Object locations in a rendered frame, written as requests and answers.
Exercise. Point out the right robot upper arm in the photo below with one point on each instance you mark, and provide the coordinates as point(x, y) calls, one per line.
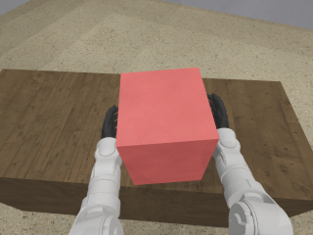
point(257, 218)

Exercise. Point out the robot left hand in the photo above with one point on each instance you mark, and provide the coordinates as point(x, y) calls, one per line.
point(110, 122)

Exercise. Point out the pedestal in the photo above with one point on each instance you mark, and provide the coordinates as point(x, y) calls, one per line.
point(51, 122)

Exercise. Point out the carton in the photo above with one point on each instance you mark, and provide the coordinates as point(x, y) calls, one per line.
point(165, 127)

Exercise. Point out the robot left forearm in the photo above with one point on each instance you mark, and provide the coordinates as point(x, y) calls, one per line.
point(104, 184)

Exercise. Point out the robot right hand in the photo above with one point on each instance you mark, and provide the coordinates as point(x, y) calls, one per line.
point(218, 110)

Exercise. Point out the left robot upper arm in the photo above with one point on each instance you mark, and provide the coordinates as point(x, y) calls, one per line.
point(106, 224)

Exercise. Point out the robot right forearm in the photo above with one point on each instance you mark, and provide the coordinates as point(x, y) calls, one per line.
point(234, 174)

